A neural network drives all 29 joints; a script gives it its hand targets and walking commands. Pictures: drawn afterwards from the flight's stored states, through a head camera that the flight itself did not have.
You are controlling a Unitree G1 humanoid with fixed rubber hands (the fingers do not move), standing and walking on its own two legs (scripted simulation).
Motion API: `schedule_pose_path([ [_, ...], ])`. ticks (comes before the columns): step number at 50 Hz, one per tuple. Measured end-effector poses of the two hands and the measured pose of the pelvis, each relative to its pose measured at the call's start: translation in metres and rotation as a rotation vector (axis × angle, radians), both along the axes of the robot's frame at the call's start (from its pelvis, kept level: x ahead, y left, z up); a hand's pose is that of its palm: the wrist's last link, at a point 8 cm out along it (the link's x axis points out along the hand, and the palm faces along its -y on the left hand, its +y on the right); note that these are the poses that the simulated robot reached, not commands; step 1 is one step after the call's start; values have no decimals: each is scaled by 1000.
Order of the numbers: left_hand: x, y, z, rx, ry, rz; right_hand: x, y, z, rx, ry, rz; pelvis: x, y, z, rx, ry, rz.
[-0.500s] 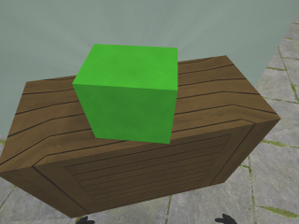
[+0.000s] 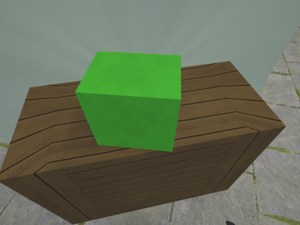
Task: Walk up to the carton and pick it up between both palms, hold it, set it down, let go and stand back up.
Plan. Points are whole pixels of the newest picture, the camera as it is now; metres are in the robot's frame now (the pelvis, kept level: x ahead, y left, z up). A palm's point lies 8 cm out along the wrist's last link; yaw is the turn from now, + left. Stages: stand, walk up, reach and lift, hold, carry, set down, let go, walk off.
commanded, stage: stand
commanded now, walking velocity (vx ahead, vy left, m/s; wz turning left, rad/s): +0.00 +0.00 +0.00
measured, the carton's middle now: (136, 103) +0.48 +0.06 +0.05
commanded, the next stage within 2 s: none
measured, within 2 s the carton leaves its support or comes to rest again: neither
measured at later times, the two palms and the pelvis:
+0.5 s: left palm out of the picture +0.04 +0.21 -0.13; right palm out of the picture +0.02 -0.25 -0.13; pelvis +0.00 -0.01 +0.01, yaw +0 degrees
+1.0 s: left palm out of the picture -0.03 +0.19 -0.14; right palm out of the picture -0.04 -0.22 -0.14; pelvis -0.01 -0.02 +0.01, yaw +0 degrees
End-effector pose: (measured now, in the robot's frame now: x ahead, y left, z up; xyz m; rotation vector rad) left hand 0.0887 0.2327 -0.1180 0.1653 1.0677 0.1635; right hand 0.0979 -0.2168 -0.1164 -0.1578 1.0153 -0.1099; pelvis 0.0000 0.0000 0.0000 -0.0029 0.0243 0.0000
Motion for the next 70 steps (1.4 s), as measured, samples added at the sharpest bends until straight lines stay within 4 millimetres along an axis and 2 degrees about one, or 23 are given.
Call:
schedule_pose_path([
  [8, -20, -5, -6, -8, 83, 28, -15, -13, -3, -17, 51, -40, 6, -3, 2, 3, -14, 2],
  [20, -36, -19, -9, -19, 148, 38, -60, -31, -9, -43, 195, -88, 2, -11, 7, 3, -39, 2],
  [25, -50, -23, -11, -21, 189, 51, -75, -29, -12, -30, 238, -102, 1, -13, 9, 4, -45, 0],
  [37, -84, -30, -13, -31, 289, 74, -116, -9, -20, 24, 369, -108, -5, -15, 12, 6, -59, 0],
  [49, -112, -42, -17, -66, 359, 97, -133, 0, -21, 41, 426, -89, -9, -16, 12, 5, -60, 1],
  [56, -133, -44, -18, -67, 423, 92, -137, -5, -21, 29, 441, -104, -9, -16, 12, 4, -55, 1],
  [59, -135, -45, -19, -72, 430, 85, -139, -5, -20, 27, 453, -108, -9, -17, 12, 3, -52, 2],
  [70, -120, -47, -19, -77, 397, 79, -138, 7, -22, 49, 457, -91, -6, -15, 12, 0, -45, 3],
])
